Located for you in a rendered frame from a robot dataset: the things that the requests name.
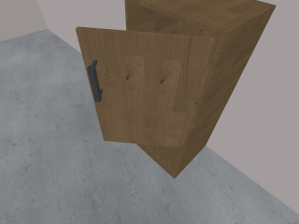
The cupboard door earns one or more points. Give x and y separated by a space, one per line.
149 80

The handle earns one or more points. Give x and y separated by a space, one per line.
97 92

